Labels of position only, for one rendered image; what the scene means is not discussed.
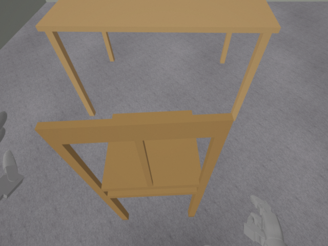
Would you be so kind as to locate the table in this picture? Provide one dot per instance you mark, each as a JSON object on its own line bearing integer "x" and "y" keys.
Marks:
{"x": 187, "y": 16}

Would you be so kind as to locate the right robot hand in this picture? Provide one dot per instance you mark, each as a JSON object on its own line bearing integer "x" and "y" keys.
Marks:
{"x": 265, "y": 227}

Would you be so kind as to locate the left robot hand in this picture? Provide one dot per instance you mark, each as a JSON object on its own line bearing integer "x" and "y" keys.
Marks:
{"x": 12, "y": 179}

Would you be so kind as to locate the chair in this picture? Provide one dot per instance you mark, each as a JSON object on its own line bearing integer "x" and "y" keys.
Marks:
{"x": 148, "y": 154}

